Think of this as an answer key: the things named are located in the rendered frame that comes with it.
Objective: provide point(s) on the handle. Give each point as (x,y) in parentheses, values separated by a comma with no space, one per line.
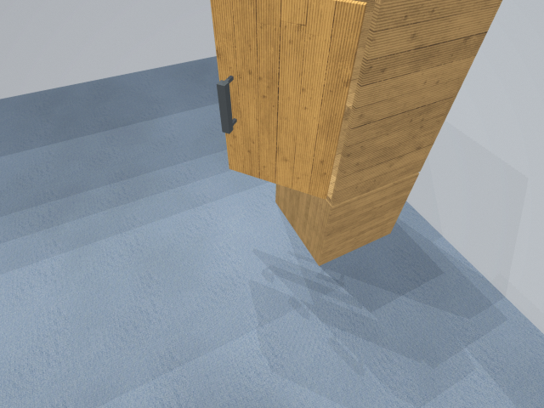
(224,101)

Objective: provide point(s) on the cupboard door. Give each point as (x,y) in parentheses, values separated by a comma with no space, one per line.
(292,63)

